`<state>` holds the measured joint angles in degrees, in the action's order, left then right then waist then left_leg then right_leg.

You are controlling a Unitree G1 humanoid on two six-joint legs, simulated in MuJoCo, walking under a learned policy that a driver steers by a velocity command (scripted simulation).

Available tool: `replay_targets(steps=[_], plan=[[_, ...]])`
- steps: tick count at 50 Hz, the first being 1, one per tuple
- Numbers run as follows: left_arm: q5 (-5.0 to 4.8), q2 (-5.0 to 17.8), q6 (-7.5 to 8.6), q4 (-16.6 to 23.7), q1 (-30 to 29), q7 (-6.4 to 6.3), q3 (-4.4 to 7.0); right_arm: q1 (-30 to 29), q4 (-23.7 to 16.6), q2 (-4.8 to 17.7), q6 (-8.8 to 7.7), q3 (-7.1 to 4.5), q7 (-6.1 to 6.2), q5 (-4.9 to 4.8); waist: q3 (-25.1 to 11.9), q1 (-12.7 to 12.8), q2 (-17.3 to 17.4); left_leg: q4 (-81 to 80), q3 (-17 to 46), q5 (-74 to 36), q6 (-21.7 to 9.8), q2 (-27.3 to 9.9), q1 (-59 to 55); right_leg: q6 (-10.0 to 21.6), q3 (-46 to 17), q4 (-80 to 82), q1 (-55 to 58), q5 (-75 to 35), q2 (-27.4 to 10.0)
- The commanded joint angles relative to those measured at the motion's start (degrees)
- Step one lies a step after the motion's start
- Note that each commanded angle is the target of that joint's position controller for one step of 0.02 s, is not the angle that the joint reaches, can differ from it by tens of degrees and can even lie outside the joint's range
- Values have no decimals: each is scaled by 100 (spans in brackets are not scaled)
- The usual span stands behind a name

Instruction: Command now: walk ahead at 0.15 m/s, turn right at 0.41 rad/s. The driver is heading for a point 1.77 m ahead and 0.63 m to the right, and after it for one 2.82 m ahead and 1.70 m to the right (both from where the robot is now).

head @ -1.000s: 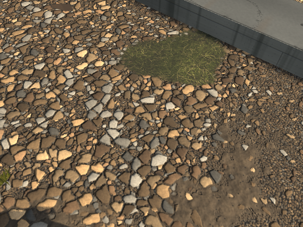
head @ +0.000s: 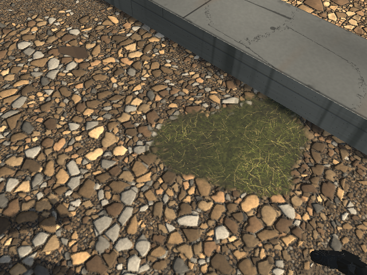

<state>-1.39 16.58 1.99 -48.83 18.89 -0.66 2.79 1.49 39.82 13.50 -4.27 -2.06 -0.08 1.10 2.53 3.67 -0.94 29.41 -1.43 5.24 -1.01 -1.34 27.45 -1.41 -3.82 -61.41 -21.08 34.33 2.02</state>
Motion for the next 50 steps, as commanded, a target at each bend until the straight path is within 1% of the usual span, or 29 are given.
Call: replay_targets(steps=[1,3,5,9,12,14,15,16,17,18,19,20,21,22,24,26,29,32,36,38,39,40,41,42,43,44,46,48,50], plan=[[1,631,-234,399,225,-114,226,582,-88,675,170,-210,99,-71,-1183,-340,740,-949,1450,-1391,-1257,-1728,-2098,-259,2,-929,-1597,-309,-615],[31,396,-459,452,415,-175,220,142,-74,798,171,-256,86,72,-789,-83,1021,-1505,832,-591,-1250,-1492,-835,-319,254,-752,-842,-803,-584],[69,354,-509,572,344,-189,242,-5,-26,837,129,-278,109,74,-738,-35,971,-1638,489,-550,-1288,-1517,-663,-273,316,-323,-694,-1138,-632],[97,343,-486,857,-170,-77,223,-1,115,1010,183,-341,208,-14,-918,-181,819,-1600,142,-534,-1279,-1683,-990,-106,391,822,-358,-1730,-750],[91,467,-521,1025,-382,26,267,89,229,1159,291,-390,202,-100,-885,-250,856,-1466,58,-267,-1162,-1828,-1277,37,557,1428,-125,-1636,-674],[100,478,-537,1062,-322,86,303,74,301,1219,359,-414,188,-194,-834,-162,818,-1173,-51,-31,-944,-1825,-1406,216,727,2182,211,-1788,-561],[119,479,-531,1011,-175,100,331,95,351,1180,396,-411,187,-240,-829,-88,734,-886,-179,234,-746,-1703,-1349,351,847,2698,546,-2059,-413],[163,621,-522,961,-6,74,400,318,467,999,439,-378,178,-250,-729,-76,423,-337,-391,675,-405,-1443,-1109,546,674,3234,896,-2421,-335],[184,1175,-498,1039,80,-19,542,510,479,692,478,-313,145,-127,-519,-228,-970,1222,-1021,1629,171,-763,-195,977,-900,4071,1322,-3791,-1351],[269,1724,-448,1248,-48,-47,609,128,142,687,457,-301,180,-1,-304,-221,-1967,2557,-673,3206,520,108,1263,2002,-2612,4387,1420,-4464,-2397],[379,1472,-300,1265,29,-5,550,-270,82,877,442,-365,207,-6,-601,35,-1259,3440,196,3201,415,89,1309,2158,-2536,4467,1251,-4139,-2303],[353,1346,-185,1292,-217,1,505,-172,112,910,453,-398,216,-112,-612,-161,-1003,3648,405,2666,297,12,1359,1864,-2074,4427,1239,-3881,-2029],[228,1181,-147,1370,-586,-22,475,44,275,921,471,-431,261,-109,-647,-344,-656,3612,489,2177,264,-70,1350,1519,-1723,4332,1247,-3612,-1754],[125,1001,-155,1433,-822,-51,410,111,340,1000,485,-465,298,-56,-670,-406,-638,3557,511,1886,283,-89,1298,1357,-1550,4288,1200,-3683,-1652],[140,867,-185,1502,-846,-110,341,189,355,934,459,-469,281,-51,-866,-473,-623,3655,485,1526,347,37,952,1344,-1358,4213,1126,-4138,-1456],[130,884,-198,1523,-716,-151,352,152,333,821,425,-430,263,-103,-926,-416,-574,3166,521,1343,400,104,954,1355,-1355,4152,1378,-4221,-1381],[95,998,-258,1566,-609,-206,404,-40,265,708,394,-362,226,-117,-893,-284,-663,2187,596,1283,507,176,778,1383,-1551,4080,1532,-3857,-1328],[130,1056,-318,1655,-688,-186,427,27,287,757,369,-348,156,-147,-860,-252,-783,1596,580,1403,528,236,263,1456,-1765,4051,1267,-3594,-1318],[140,949,-364,1678,-782,-107,363,191,314,825,325,-337,66,-176,-897,-195,-841,962,468,1549,435,222,-386,1461,-2006,3831,1156,-4063,-1308],[96,882,-391,1684,-931,-102,313,402,357,774,279,-316,7,-161,-897,-359,-774,30,365,1024,292,234,-893,1310,-2012,3617,1100,-4130,-1158],[70,831,-400,1668,-936,-109,286,555,398,778,254,-312,-20,-124,-866,-461,-687,-688,350,290,174,173,-1359,1112,-1941,3525,921,-3825,-999],[123,689,-383,1651,-788,-118,240,670,396,1007,246,-350,-16,-28,-915,-407,-342,-870,761,-287,-24,-341,-1896,814,-1729,3235,552,-3055,-732],[239,439,-336,1669,-472,-94,167,623,331,1431,272,-417,18,55,-954,-77,906,-912,1780,-1522,-507,-1342,-2310,460,-957,2323,-65,-1421,50],[218,607,-286,1791,-683,-90,220,511,377,1264,279,-356,24,119,-727,-132,1612,-1097,2560,-1622,-1399,-1997,-1824,183,-439,1885,-470,-203,279],[193,969,-274,1718,-851,-114,326,386,270,1083,243,-310,33,109,-613,-335,1254,-1216,2588,-1345,-1598,-1991,-1693,4,-498,1019,-509,21,97],[134,1049,-293,1660,-912,-124,394,342,281,1097,231,-316,61,49,-560,-347,1053,-1160,2350,-1257,-1479,-1779,-1782,-90,-507,475,-688,-95,121],[152,801,-392,1506,-743,-147,366,196,287,1036,216,-277,81,-93,-470,-270,861,-1027,1860,-1347,-1230,-1483,-1854,-273,-611,204,-758,-417,6],[145,413,-406,1436,-686,-114,233,154,361,907,282,-230,79,-106,-488,-224,900,-926,1301,-1559,-1054,-1087,-1815,-362,-250,933,-370,-644,-96],[128,183,-364,1452,-924,-80,121,302,437,893,368,-225,75,-87,-596,-427,1106,-775,1077,-1806,-1002,-921,-1913,-372,114,1945,110,-805,-185]])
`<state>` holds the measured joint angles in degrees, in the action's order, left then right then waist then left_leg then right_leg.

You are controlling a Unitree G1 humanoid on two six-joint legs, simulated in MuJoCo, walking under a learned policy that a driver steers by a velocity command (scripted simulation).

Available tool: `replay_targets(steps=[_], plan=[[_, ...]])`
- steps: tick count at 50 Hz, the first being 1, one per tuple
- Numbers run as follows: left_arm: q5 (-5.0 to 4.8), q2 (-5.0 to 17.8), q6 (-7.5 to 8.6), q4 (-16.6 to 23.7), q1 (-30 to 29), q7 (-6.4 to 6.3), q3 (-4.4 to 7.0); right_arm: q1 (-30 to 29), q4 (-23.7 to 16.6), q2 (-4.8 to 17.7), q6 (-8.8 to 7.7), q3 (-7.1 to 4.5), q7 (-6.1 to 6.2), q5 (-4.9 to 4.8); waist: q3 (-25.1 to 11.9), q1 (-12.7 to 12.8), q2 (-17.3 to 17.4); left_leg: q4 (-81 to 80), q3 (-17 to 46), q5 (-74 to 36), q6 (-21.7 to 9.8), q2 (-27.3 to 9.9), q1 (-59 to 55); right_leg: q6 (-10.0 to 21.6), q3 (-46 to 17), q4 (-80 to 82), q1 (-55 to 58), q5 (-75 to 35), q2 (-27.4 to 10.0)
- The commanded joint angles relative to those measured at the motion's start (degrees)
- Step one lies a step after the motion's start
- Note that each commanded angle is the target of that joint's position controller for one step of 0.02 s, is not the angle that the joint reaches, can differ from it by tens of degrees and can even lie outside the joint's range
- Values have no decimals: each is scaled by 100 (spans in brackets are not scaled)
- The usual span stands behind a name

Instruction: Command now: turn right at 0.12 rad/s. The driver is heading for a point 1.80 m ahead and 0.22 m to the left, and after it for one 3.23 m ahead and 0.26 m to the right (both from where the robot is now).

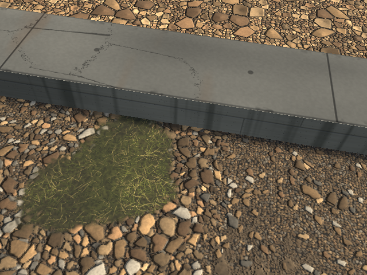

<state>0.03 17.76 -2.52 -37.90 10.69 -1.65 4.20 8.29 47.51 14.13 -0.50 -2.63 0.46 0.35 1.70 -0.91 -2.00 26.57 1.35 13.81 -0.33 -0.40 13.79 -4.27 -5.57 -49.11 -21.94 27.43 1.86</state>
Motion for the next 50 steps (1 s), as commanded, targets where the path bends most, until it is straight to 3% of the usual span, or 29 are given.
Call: replay_targets(steps=[1,3,4,5,6,7,8,11,18,20,22,24,25,27,28,29,30,31,32,33,35,37,40,43,47,50], plan=[[-52,115,92,336,-127,23,-5,-246,-286,887,22,-174,19,-13,-575,-32,1254,-417,843,-2739,-1095,-1043,-633,-79,383,1154,396,-324,-148],[-67,189,92,163,133,30,30,-205,-228,897,46,-143,7,-90,-571,123,1178,-267,820,-2471,-947,-968,-563,63,553,2637,1055,-1520,-73],[-13,315,88,146,123,24,45,-28,-170,842,8,-115,-2,-102,-568,78,1050,-289,851,-2064,-719,-913,-371,189,362,2967,1466,-2072,-169],[48,608,80,211,127,-19,86,68,-165,756,-66,-67,-35,-13,-691,-21,586,-155,715,-1489,-392,-764,-5,364,-128,2770,1965,-3173,-631],[69,881,62,177,58,-28,143,301,-124,671,-148,-48,-88,67,-720,-306,-216,-153,267,-691,-98,-319,112,666,-288,2357,1879,-3340,-852],[97,544,87,148,20,45,82,69,-71,648,-163,-21,-88,80,-707,-117,-357,-136,61,-328,127,-200,-275,801,-279,2434,1345,-2391,-771],[132,346,125,134,-8,92,27,-186,-63,747,-144,-41,-81,59,-472,-6,-192,-46,24,-343,214,-166,-292,754,-256,2538,1118,-1932,-662],[129,350,258,26,45,96,-3,-189,35,703,-29,-40,6,21,-154,-24,-265,22,54,-547,165,-195,-265,605,-194,2598,797,-1863,-570],[98,259,338,-155,186,50,-67,-60,420,675,13,-52,79,5,-40,-16,-36,-28,67,-552,233,-201,-294,599,-171,2616,730,-1691,-504],[51,396,300,-262,384,20,-12,42,556,646,19,-58,91,-38,-96,68,-162,315,-270,516,216,79,-82,757,-280,2823,806,-89,-483],[1,663,274,-302,648,5,65,-171,453,617,-65,-64,78,-97,260,253,-681,1133,-543,1232,136,256,762,1217,-1267,3499,766,1794,-1086],[-43,752,353,-367,766,-19,95,-364,306,644,-233,-83,16,-184,649,292,-939,1794,-239,1323,-120,-23,1275,1641,-2224,3933,645,2013,-1727],[-49,698,408,-375,705,-23,86,-311,310,660,-312,-99,-29,-225,689,234,-972,1893,-117,1503,-262,-162,1454,1698,-2296,3929,783,1696,-1837],[-134,622,440,-306,356,0,71,11,442,608,-447,-91,-135,-262,558,-21,-772,1030,-193,1380,-496,-211,868,1520,-1771,3737,747,997,-1648],[-181,610,421,-245,55,14,64,503,694,598,-491,-116,-171,-240,359,-299,-625,300,-412,502,-518,-45,-175,1333,-1259,3516,320,579,-1333],[-144,488,418,-218,-44,21,36,1024,975,656,-493,-170,-186,-176,161,-487,-435,71,-433,-42,-416,112,-1037,1152,-805,3021,-42,183,-986],[-79,137,447,-136,-167,39,-62,1639,1156,868,-497,-233,-179,-118,-40,-661,279,-400,546,423,-519,-511,-1733,859,-168,1734,-580,-260,-525],[-88,-93,531,137,-224,18,-111,2093,1154,1567,-519,-366,-192,-120,-114,-683,1796,-1440,2997,1545,-1238,-1801,-2257,462,556,-46,-1735,95,161],[-254,236,623,144,-182,-13,-16,1884,1055,1429,-578,-289,-217,-13,106,-586,1578,-1833,4062,2184,-1738,-2296,-1970,509,14,-1145,-2285,694,34],[-335,356,693,59,-26,26,15,1464,897,1119,-620,-199,-186,-48,476,-369,1112,-1803,3594,2374,-1632,-2163,-1873,632,-192,-1548,-2656,147,-303],[-194,364,777,-76,-28,86,46,1120,736,945,-618,-133,-164,-85,508,-226,749,-1824,2513,1492,-1209,-1714,-1847,739,25,-1402,-2747,-885,-649],[-97,302,779,-70,-179,164,66,1277,756,699,-574,-36,-159,-55,335,-246,752,-1868,1669,206,-985,-1350,-1800,672,212,-1030,-2418,-1523,-776],[-91,61,732,36,-488,232,3,1558,808,792,-507,-16,-88,-44,263,-310,684,-1876,957,-1334,-1012,-1162,-1772,453,509,-375,-2332,-2013,-731],[-124,-121,750,236,-1103,288,-98,1619,776,924,-445,-12,-8,-38,411,-446,671,-2007,510,-1604,-950,-1015,-1349,349,695,761,-1876,-2684,-613],[-180,-68,792,420,-1686,404,-132,1917,846,983,-409,-24,16,-100,685,-549,712,-2088,375,-1532,-993,-1195,-1323,427,784,1588,-1494,-3068,-459],[-178,103,835,499,-1756,478,-98,1897,854,1057,-361,-83,21,-142,624,-331,755,-1708,311,-2440,-888,-1440,-1848,698,721,1913,-1325,-2747,-392]])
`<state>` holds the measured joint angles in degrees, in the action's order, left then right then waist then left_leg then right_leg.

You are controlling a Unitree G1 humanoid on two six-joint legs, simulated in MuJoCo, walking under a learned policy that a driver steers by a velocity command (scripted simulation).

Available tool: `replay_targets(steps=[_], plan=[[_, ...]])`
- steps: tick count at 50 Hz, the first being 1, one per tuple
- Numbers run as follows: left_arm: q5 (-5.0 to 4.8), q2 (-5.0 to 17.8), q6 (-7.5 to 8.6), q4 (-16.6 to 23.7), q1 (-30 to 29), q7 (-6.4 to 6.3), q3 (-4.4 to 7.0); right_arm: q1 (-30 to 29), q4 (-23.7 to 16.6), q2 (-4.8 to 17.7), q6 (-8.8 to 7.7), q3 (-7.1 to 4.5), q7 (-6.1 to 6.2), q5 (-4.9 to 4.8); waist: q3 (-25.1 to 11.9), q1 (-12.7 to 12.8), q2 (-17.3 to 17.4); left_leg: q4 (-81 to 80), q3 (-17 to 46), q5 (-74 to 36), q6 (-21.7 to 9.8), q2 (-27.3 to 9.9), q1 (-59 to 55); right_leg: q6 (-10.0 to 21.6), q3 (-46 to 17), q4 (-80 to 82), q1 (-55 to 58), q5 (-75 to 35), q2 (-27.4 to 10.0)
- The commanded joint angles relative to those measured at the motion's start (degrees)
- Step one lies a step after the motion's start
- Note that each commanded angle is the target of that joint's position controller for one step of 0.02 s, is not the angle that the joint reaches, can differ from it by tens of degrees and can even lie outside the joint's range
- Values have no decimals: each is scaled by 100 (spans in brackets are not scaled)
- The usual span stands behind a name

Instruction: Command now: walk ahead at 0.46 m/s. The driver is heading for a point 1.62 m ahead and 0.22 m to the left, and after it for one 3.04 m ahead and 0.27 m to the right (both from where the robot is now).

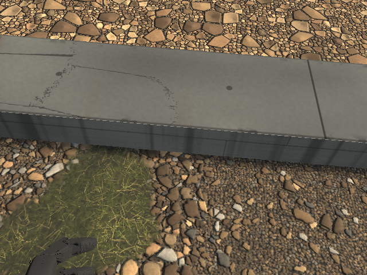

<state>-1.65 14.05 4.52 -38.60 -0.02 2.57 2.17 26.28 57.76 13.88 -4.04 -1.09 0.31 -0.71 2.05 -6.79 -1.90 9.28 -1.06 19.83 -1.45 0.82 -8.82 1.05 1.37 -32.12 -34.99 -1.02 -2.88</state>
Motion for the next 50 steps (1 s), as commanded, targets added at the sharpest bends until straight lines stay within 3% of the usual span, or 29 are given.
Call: replay_targets(steps=[1,2,3,4,5,6,7,8,9,10,12,15,18,21,23,25,26,27,28,29,30,32,34,36,38,40,46,50], plan=[[6,598,136,527,-488,55,155,33,-201,1160,8,-269,41,-25,375,434,820,347,501,-3999,-715,-1584,274,275,89,237,352,262,207],[24,760,126,417,-55,28,233,-26,-230,1253,38,-308,47,-10,2,711,933,918,424,-5137,-658,-1554,196,407,211,199,990,424,386],[16,980,102,132,887,-24,362,-121,-272,1233,90,-305,53,24,-596,1217,907,1982,232,-5856,-528,-1340,415,599,337,280,2195,366,547],[47,1209,59,-145,1988,-105,453,-165,-392,1104,99,-247,65,96,-1354,1671,708,3474,196,-4807,-372,-1151,1612,877,-338,8,4070,420,-77],[167,1793,51,-320,2514,-107,561,630,-539,209,-5,-2,-5,117,-2443,1257,-970,5906,127,-937,0,-36,3893,1843,-3238,401,6303,1748,-1715],[147,1253,36,-376,2550,-99,419,460,-414,552,-179,-72,-65,-23,-2712,1393,-1041,6720,966,1159,-60,155,4534,1936,-4705,1500,6151,2549,-1999],[111,1016,51,-365,1971,-105,320,-283,-704,1055,-267,-230,-88,-205,-1434,1283,-785,6947,843,839,-148,-204,5070,1562,-3791,1669,5194,2585,-1752],[117,883,64,-300,1439,-109,265,-698,-817,1046,-303,-228,-56,-212,-755,1083,-307,6711,645,318,-151,-475,4909,1410,-2894,1779,4132,1460,-1554],[162,725,94,-287,1098,-79,216,-807,-811,946,-274,-245,-10,-116,-388,851,23,6382,543,34,-79,-652,4604,1312,-2154,1849,3298,123,-1301],[224,625,140,-293,920,-58,189,-644,-768,850,-192,-262,17,-39,-346,616,-76,6130,571,-99,-20,-796,4131,1243,-1589,1919,2784,-846,-1091],[237,596,223,-439,849,-22,175,-344,-690,579,-31,-229,50,7,-406,397,-126,5749,486,-141,127,-794,3607,1311,-1029,2019,2246,-2070,-954],[249,801,239,-668,856,-103,197,-712,-913,503,76,-204,87,108,-312,329,-208,4728,354,-701,319,-742,3645,1341,-465,2082,1941,-2879,-821],[239,902,123,-831,1017,-209,193,-1370,-1085,419,55,-133,31,131,-404,578,-206,3335,219,-1852,320,-606,3338,1144,-98,2029,2031,-2542,-570],[205,1014,11,-1046,1252,-240,191,-1778,-1198,569,70,-157,-11,96,-492,741,-188,2677,300,-2206,293,-484,3156,1096,-273,1899,2437,-2000,-747],[162,1025,-60,-1149,1244,-256,185,-1945,-1285,722,65,-204,-25,123,-453,744,-208,2383,349,-1887,182,-431,3133,1028,-452,1634,2685,-1721,-868],[91,946,-138,-1205,1141,-285,152,-1749,-1229,791,38,-255,-32,172,-500,544,-128,1699,273,-2095,14,-331,2666,802,-531,1112,2772,-1188,-758],[140,788,-146,-1282,1414,-291,99,-1606,-1172,992,22,-315,3,204,-598,562,126,1335,439,-3296,-106,-496,2121,543,-458,736,2700,-787,-458],[308,626,-93,-1320,1905,-285,36,-1558,-1209,1354,38,-380,47,238,-987,854,692,1745,965,-5230,-387,-1127,1175,281,-278,218,2237,420,-63],[299,286,-97,-1494,2426,-302,-65,-1565,-1146,1066,117,-307,66,241,-1407,1020,1366,1823,1607,-5319,-1077,-1661,544,-22,-127,-204,1684,2130,216],[242,468,-183,-1494,2113,-347,-48,-1547,-1126,608,186,-203,39,168,-1410,806,1196,1592,1883,-4437,-1271,-1728,764,-153,-221,-339,1668,2760,222],[179,584,-293,-1418,1805,-390,-18,-1707,-1103,529,229,-162,12,155,-1239,825,1076,1382,1916,-3344,-1190,-1623,1067,-172,-268,-228,1625,2729,171],[209,626,-513,-1475,1666,-470,-4,-2218,-1191,705,274,-193,-18,143,-862,971,945,1093,1666,-1424,-797,-1303,1919,-126,-293,400,2015,2052,92],[247,739,-588,-1564,1615,-475,2,-2579,-1264,703,268,-192,-18,139,-351,976,777,1024,1041,-333,-346,-785,2493,-38,-267,742,2138,1892,58],[222,789,-517,-1664,1529,-482,15,-2347,-1142,704,188,-200,-18,128,-412,848,427,1381,804,-1466,-248,-577,2206,-6,-286,781,2215,1538,28],[213,783,-419,-1764,1526,-464,20,-2172,-1023,726,125,-224,11,76,-728,793,266,1800,671,-2957,-361,-548,1663,-48,-337,818,2265,932,-21],[182,709,-378,-1861,1516,-443,5,-2091,-926,675,139,-230,21,78,-895,758,174,1993,623,-3678,-486,-552,1395,-99,-304,754,2331,577,-19],[190,633,-487,-2075,1502,-460,-24,-2275,-782,618,285,-255,10,66,-556,787,179,1924,543,-3007,-495,-468,1645,-87,-238,790,2314,893,28],[197,633,-476,-2173,1524,-471,-45,-2320,-673,616,342,-268,42,73,-394,782,205,1869,492,-2537,-406,-398,1704,-63,-235,858,2218,1109,15]])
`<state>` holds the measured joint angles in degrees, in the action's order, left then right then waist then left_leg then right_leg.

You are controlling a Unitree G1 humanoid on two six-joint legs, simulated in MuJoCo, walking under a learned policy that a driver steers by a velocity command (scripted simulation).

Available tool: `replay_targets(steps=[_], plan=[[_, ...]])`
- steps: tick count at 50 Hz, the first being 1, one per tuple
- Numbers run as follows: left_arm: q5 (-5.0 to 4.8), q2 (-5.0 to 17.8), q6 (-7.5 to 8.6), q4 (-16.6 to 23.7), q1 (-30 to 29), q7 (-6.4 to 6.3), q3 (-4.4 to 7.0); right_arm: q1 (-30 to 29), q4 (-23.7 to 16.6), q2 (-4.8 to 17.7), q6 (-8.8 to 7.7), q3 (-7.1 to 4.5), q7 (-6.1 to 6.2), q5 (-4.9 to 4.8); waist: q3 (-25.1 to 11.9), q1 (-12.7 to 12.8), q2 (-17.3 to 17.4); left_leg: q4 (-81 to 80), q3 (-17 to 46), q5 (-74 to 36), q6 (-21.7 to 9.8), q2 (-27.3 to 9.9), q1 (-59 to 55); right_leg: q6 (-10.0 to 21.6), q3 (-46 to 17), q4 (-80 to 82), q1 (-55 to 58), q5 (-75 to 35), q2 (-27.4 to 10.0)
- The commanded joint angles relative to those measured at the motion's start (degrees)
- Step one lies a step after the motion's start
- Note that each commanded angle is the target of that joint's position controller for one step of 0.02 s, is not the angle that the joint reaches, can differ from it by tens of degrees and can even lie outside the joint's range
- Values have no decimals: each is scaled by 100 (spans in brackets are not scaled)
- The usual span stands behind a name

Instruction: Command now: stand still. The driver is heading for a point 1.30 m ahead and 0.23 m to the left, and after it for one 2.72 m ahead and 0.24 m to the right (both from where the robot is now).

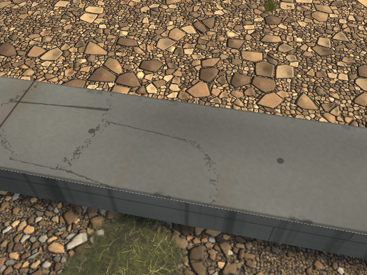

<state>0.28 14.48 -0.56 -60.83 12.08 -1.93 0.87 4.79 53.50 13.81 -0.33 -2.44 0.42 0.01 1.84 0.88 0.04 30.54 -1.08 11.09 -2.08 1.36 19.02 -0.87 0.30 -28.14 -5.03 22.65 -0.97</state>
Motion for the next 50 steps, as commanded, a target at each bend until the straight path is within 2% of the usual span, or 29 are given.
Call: replay_targets(steps=[1,15,16,17,19,20,21,22,23,25,26,27,28,29,30,31,32,33,34,35,37,39,41,43,45,47,48,49,50], plan=[[5,585,43,30,321,-21,78,-177,-219,626,-17,-136,43,2,-343,10,13,-266,485,-1575,-326,-439,-1086,132,-126,478,-809,-1206,-178],[21,373,154,-162,597,-28,-2,-167,157,582,71,-135,120,-2,-44,-36,0,-445,483,-680,-200,-362,-1080,146,-80,672,-1126,-525,-151],[15,335,152,-218,735,-31,-7,-60,236,545,77,-126,122,-2,-143,-25,-19,-468,428,37,-193,-297,-1098,181,-59,734,-1095,6,-127],[-13,396,143,-218,770,-41,16,-17,275,586,85,-147,126,-26,-23,-31,-96,-404,330,988,-184,-182,-937,282,-108,770,-1190,645,-133],[-52,556,163,-103,789,-66,75,-112,262,643,32,-178,112,-40,358,38,-254,-171,187,2232,-169,-10,-276,590,-465,953,-1331,1761,-343],[-73,642,207,-95,950,-70,110,-272,203,589,-48,-171,82,-48,529,137,-382,81,93,2171,-131,56,103,768,-839,1187,-1215,2080,-597],[-107,819,264,-118,1103,-69,176,-424,141,469,-151,-152,34,-79,685,206,-716,590,-160,1627,-54,147,493,1003,-1443,1570,-976,2294,-1052],[-144,997,327,-100,993,-72,252,-525,83,419,-246,-143,-22,-110,918,178,-1037,1127,-220,1038,-58,3,876,1235,-2017,1849,-822,2162,-1594],[-145,963,385,-67,903,-68,267,-510,59,442,-325,-150,-66,-127,1024,126,-1035,1320,-79,986,-125,-216,1128,1329,-2177,1858,-677,1729,-1832],[-177,799,456,-6,763,-15,260,-266,93,397,-447,-149,-132,-194,992,-75,-866,736,-138,1144,-245,-298,923,1140,-1732,1520,-446,673,-1676],[-191,764,453,40,651,22,254,90,226,376,-474,-172,-149,-215,866,-260,-770,168,-305,1001,-273,-156,133,964,-1332,1257,-703,295,-1404],[-163,775,464,117,570,50,253,650,450,514,-479,-266,-143,-203,577,-464,-664,-59,-405,722,-270,92,-895,811,-968,749,-1053,-563,-1060],[-158,683,502,227,433,63,217,1350,631,864,-491,-404,-127,-177,221,-744,-77,-458,445,735,-500,-304,-1867,554,-398,-490,-1633,-1646,-591],[-111,349,584,466,416,42,131,2154,785,1399,-504,-541,-141,-185,-271,-916,1427,-1392,2740,1283,-1209,-1473,-2995,112,329,-2567,-2871,-984,187],[-168,380,675,606,221,50,142,2388,844,1108,-567,-391,-190,-97,-599,-892,1490,-2115,4358,1522,-1616,-2245,-3186,148,-372,-4012,-3512,834,322],[-326,498,734,649,145,113,188,1826,729,837,-634,-255,-190,-67,-157,-583,898,-2046,3909,1653,-1499,-2316,-2784,368,-677,-4607,-3964,593,-65],[-354,513,768,634,108,158,199,1396,568,641,-664,-179,-202,-53,35,-405,518,-2091,3161,1551,-1289,-2058,-2389,541,-647,-4599,-3944,24,-353],[-304,483,779,614,85,161,232,1128,479,584,-668,-127,-212,-47,242,-265,264,-2208,2564,1138,-1131,-1871,-2039,596,-561,-4280,-3907,-467,-564],[-226,550,747,601,74,151,295,1026,447,492,-660,-72,-206,-29,276,-172,252,-2291,2028,592,-962,-1645,-1777,590,-513,-3947,-3651,-769,-717],[-195,533,703,586,141,169,321,1076,456,433,-619,-34,-185,-3,243,-122,338,-2367,1631,228,-882,-1471,-1615,535,-431,-3736,-3419,-943,-759],[-146,402,631,625,35,187,328,1331,521,575,-581,-36,-109,5,239,-127,287,-2454,1165,-460,-903,-1331,-1561,355,-223,-3360,-3428,-1223,-748],[-98,317,602,831,-418,173,311,1464,541,760,-551,-55,-31,2,328,-192,205,-2557,975,-748,-975,-1338,-1514,165,-143,-2719,-3627,-1529,-737],[-98,253,607,1021,-909,180,268,1508,506,834,-521,-64,22,8,392,-298,271,-2618,740,-850,-951,-1262,-1399,52,-55,-1876,-3525,-1952,-647],[-102,228,624,1136,-1301,207,224,1557,504,857,-489,-63,54,25,485,-377,329,-2515,374,-1663,-856,-1102,-1180,4,151,-1072,-3060,-2333,-423],[-97,220,638,1210,-1552,250,193,1752,580,876,-441,-74,65,5,402,-447,363,-2255,234,-2320,-801,-1117,-1289,19,255,-658,-2688,-2504,-233],[-118,343,640,1244,-1530,290,214,1680,594,899,-395,-96,78,-24,235,-320,498,-1898,228,-2826,-686,-1257,-1610,165,85,-375,-2422,-2497,-181],[-107,468,650,1211,-1371,300,251,1553,569,896,-371,-105,88,-33,99,-170,564,-1642,251,-3143,-600,-1306,-1794,269,9,-252,-2226,-2424,-133],[-71,636,667,1108,-1016,304,317,1411,534,921,-353,-123,98,-48,-134,46,618,-1260,266,-3544,-503,-1309,-1932,385,16,-132,-1826,-2417,-26],[-28,806,696,888,-416,289,406,1263,477,912,-331,-121,108,-63,-448,360,542,-587,184,-3848,-376,-1123,-1952,524,114,149,-1120,-2681,121]])
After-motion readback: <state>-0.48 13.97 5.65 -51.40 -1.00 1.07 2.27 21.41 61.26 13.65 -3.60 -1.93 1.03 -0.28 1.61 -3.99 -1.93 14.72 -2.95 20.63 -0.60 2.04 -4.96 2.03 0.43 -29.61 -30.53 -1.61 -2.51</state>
